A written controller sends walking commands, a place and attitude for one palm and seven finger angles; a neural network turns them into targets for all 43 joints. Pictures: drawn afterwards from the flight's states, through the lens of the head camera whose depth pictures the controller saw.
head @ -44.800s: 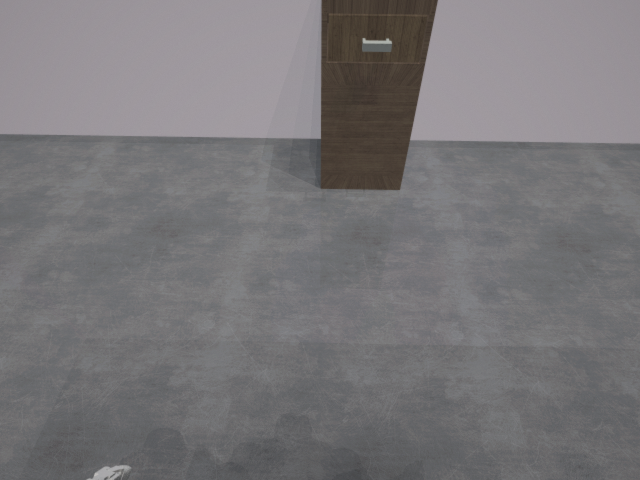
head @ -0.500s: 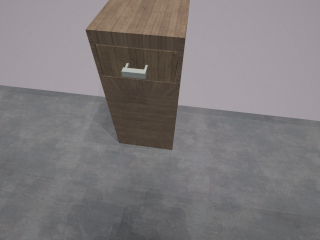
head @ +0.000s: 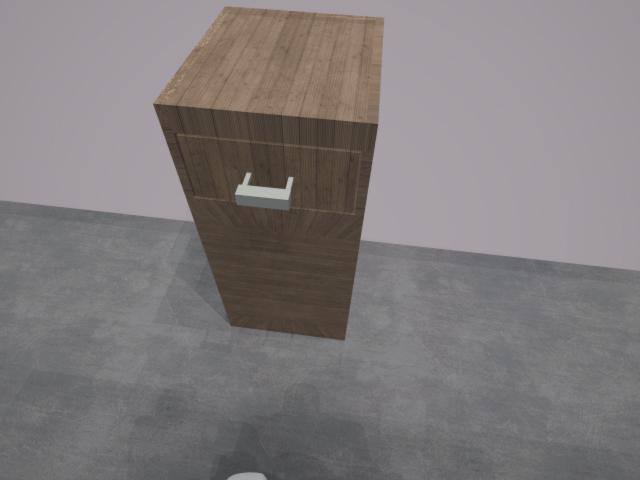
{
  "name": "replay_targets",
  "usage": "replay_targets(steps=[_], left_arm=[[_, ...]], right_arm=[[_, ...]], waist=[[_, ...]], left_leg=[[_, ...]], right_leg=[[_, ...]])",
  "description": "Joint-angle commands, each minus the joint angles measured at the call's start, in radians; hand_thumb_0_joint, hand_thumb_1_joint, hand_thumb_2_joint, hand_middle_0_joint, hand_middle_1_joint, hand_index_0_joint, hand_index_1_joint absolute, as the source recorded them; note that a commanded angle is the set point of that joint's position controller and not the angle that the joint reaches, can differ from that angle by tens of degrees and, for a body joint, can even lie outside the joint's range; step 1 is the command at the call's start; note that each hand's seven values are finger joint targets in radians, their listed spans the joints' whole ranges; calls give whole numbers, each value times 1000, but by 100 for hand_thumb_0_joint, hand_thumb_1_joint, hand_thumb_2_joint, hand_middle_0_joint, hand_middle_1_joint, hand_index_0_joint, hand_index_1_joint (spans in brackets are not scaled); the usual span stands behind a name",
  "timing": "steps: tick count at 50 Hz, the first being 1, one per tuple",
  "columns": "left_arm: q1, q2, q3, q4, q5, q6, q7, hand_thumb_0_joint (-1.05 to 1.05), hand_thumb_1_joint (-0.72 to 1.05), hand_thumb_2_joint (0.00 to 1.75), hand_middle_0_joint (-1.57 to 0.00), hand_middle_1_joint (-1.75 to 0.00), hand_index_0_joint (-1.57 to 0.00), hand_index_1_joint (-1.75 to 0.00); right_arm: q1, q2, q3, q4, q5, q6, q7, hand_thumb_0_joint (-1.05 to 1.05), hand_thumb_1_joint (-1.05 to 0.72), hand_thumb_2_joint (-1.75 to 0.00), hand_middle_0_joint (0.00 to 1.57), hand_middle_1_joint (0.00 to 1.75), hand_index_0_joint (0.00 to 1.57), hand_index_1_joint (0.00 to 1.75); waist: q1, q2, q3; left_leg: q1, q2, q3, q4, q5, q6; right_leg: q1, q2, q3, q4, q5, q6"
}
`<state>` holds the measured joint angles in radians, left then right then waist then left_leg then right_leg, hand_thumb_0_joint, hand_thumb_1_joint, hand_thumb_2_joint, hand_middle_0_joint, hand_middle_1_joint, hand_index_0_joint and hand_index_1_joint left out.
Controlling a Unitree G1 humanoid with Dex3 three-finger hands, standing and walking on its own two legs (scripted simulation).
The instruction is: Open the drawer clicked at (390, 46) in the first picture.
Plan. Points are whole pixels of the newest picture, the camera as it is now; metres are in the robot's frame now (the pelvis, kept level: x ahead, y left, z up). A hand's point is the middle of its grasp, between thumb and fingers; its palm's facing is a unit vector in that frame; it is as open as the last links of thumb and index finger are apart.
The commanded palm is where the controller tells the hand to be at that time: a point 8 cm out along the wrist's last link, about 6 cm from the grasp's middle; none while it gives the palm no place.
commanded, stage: come to a stop and stand still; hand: left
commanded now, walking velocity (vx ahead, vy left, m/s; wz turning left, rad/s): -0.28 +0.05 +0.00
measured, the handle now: (266, 188) +0.62 +0.16 -0.05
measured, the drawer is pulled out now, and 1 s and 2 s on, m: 0.00 0.00 0.00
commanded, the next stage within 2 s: look again from close up in 1.28 s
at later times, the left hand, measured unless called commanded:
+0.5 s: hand (196, 471) +0.15 +0.18 -0.14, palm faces -0.02 -0.95 -0.32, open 7.4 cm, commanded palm none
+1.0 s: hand out of the picture +0.07 +0.23 -0.16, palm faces -0.02 -0.97 -0.25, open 7.4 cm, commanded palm none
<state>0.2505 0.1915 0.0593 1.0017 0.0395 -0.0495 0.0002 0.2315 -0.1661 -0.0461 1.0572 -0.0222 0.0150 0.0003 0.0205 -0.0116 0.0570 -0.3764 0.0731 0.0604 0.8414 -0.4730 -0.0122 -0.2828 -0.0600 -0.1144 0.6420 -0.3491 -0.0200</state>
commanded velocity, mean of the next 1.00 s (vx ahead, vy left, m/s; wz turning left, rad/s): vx -0.09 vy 0.02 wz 0.00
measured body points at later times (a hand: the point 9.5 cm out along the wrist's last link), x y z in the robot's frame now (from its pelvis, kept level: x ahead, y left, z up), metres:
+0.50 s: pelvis +0.06 -0.02 +0.01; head +0.12 -0.05 +0.46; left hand +0.15 +0.23 -0.12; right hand +0.09 -0.28 -0.15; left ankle +0.02 +0.12 -0.66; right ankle +0.03 -0.10 -0.72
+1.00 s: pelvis +0.03 +0.04 +0.01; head +0.02 +0.03 +0.46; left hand +0.07 +0.28 -0.14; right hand +0.10 -0.19 -0.14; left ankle +0.05 +0.12 -0.72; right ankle +0.03 -0.10 -0.72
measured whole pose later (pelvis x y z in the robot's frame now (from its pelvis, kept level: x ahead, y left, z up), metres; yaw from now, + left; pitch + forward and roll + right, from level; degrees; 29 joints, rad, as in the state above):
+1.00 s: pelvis +0.03 +0.04 +0.01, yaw -3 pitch -2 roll +0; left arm 0.29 0.20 0.00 0.97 0.02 0.03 0.03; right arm 0.22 -0.17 0.00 0.93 -0.01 0.00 -0.01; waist 0.02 0.02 0.02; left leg -0.24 -0.01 0.09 0.56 -0.28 0.06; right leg -0.22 -0.04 -0.01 0.56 -0.30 0.02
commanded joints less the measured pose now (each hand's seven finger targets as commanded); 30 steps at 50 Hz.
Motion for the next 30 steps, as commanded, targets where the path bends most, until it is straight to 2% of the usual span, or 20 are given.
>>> replay_targets(steps=[1, 2, 3, 4, 5, 6, 7, 9, 10, 12, 14, 15, 16, 17, 18, 19, 21, 23, 26, 30], left_arm=[[61, 129, 30, -2, -1, 8, 29, 0, 90, 90, -20, -30, -20, -30], [44, 128, 27, -2, -8, 11, 31, 0, 90, 90, -20, -30, -20, -30], [29, 134, 24, -1, -22, 13, 33, 0, 90, 90, -20, -30, -20, -30], [33, 121, 16, -9, -33, 16, 34, 0, 90, 90, -20, -30, -20, -30], [55, 80, 1, -19, -38, 25, 39, 0, 90, 90, -20, -30, -20, -30], [66, 60, -4, -15, -28, 33, 52, 0, 90, 90, -20, -30, -20, -30], [58, 71, 2, -20, -27, 45, 48, 0, 90, 90, -20, -30, -20, -30], [7, 101, 11, -43, -31, 68, 40, 0, 90, 90, -20, -30, -20, -30], [-15, 103, 14, -53, -31, 72, 37, 0, 90, 90, -20, -30, -20, -30], [-19, 97, 21, -65, -31, 72, 32, 0, 90, 90, -20, -30, -20, -30], [22, 99, 27, -63, -26, 75, 25, 0, 90, 90, -20, -30, -20, -30], [60, 109, 31, -59, -22, 71, 23, 0, 90, 90, -20, -30, -20, -30], [73, 155, 39, -60, -11, 67, 26, 0, 90, 90, -20, -30, -20, -30], [52, 216, 43, -65, -5, 63, 29, 0, 90, 90, -20, -30, -20, -30], [42, 224, 37, -61, -8, 60, 28, 0, 90, 90, -20, -30, -20, -30], [17, 202, 36, -69, -8, 63, 38, 0, 90, 90, -20, -30, -20, -30], [-27, 168, 34, -75, -15, 62, 51, 0, 90, 90, -20, -30, -20, -30], [-9, 175, 33, -69, -18, 54, 53, 0, 90, 90, -20, -30, -20, -30], [9, 199, 36, -59, -17, 50, 52, 0, 90, 90, -20, -30, -20, -30], [-13, 199, 30, -47, -18, 48, 48, 0, 90, 90, -20, -30, -20, -30]], right_arm=[[-33, -30, -5, -94, 7, -40, -5, 0, -90, -90, 20, 30, 20, 30], [9, -18, 3, -70, 7, -37, -9, 0, -90, -90, 20, 30, 20, 30], [63, -30, 8, -43, 6, -39, -13, 0, -90, -90, 20, 30, 20, 30], [108, -84, 1, -26, 3, -52, -20, 0, -90, -90, 20, 30, 20, 30], [126, -138, -7, -26, 8, -53, -30, 0, -90, -90, 20, 30, 20, 30], [148, -153, -12, -16, 5, -40, -32, 0, -90, -90, 20, 30, 20, 30], [125, -159, -13, -20, 9, -33, -41, 0, -90, -90, 20, 30, 20, 30], [150, -177, -22, -18, 9, -13, -57, 0, -90, -90, 20, 30, 20, 30], [145, -182, -27, -25, 6, -7, -61, 0, -90, -90, 20, 30, 20, 30], [103, -208, -44, -40, -3, 1, -66, 0, -90, -90, 20, 30, 20, 30], [41, -220, -53, -61, -1, 3, -64, 0, -90, -90, 20, 30, 20, 30], [15, -214, -54, -74, 3, 7, -59, 0, -90, -90, 20, 30, 20, 30], [6, -185, -53, -86, 10, 12, -55, 0, -90, -90, 20, 30, 20, 30], [3, -122, -40, -106, 16, 16, -41, 0, -90, -90, 20, 30, 20, 30], [-9, -109, -40, -101, 17, 27, -38, 0, -90, -90, 20, 30, 20, 30], [-27, -92, -37, -96, 14, 37, -42, 0, -90, -90, 20, 30, 20, 30], [-41, -90, -29, -92, 13, 38, -38, 0, -90, -90, 20, 30, 20, 30], [-68, -89, -19, -91, 12, 34, -29, 0, -90, -90, 20, 30, 20, 30], [-77, -89, -12, -90, 14, 29, -20, 0, -90, -90, 20, 30, 20, 30], [-42, -101, -9, -90, 16, 22, -18, 0, -90, -90, 20, 30, 20, 30]], waist=[[-17, -176, 36], [-28, -126, 2], [-45, -81, -48], [-46, 37, -110], [-26, 174, -150], [-35, 157, -135], [-29, 188, -90], [-60, 294, -71], [-66, 290, -71], [-51, 235, -132], [-15, 182, -157], [6, 106, -167], [12, -29, -165], [3, -220, -123], [23, -215, -98], [14, -211, -83], [-3, -163, -73], [7, -129, -89], [18, -110, -94], [-13, -141, -86]], left_leg=[[-140, 23, -29, -52, -30, -4], [-38, -6, 9, -211, 91, -14], [98, -29, 23, -364, 315, -15], [251, 37, -38, -424, 732, 14], [323, 173, -157, -381, 1104, 89], [304, 211, -140, -385, 1192, 123], [341, 202, -133, -378, 1352, 122], [432, 245, -177, -387, 1595, 154], [448, 262, -180, -384, 1576, 174], [481, 268, -178, -351, 1430, 184], [378, 239, -135, -340, 1206, 137], [295, 197, -103, -309, 1024, 99], [177, 103, -33, -230, 705, 39], [24, -34, 48, -98, 140, -17], [-22, -74, -28, 103, -143, -13], [-65, -66, -99, 221, -145, -4], [-128, -52, -105, 249, -83, -14], [-120, -48, -81, 133, -50, -29], [-47, -55, -54, -35, 2, -32], [63, -55, -45, -235, 111, -24]], right_leg=[[170, -249, 233, -282, 586, -158], [184, -190, 152, -211, 714, -123], [180, -138, 104, -139, 741, -76], [122, -83, 69, -63, 673, -10], [64, -42, 48, -56, 368, 38], [85, -8, 51, -35, 106, 37], [24, 11, 34, -13, 60, 36], [-90, 30, 41, 106, -147, 31], [-117, 28, 65, 141, -205, 26], [-119, 33, 103, 99, -168, 9], [14, 37, 92, -52, 11, 6], [116, 33, 86, -155, 218, 7], [200, -57, 174, -230, 583, -11], [247, -253, 327, -250, 894, -101], [208, -328, 339, -258, 1014, -171], [193, -301, 333, -239, 1003, -191], [271, -257, 274, -219, 1035, -189], [341, -236, 253, -219, 1030, -175], [344, -236, 259, -229, 969, -168], [290, -208, 248, -224, 843, -136]])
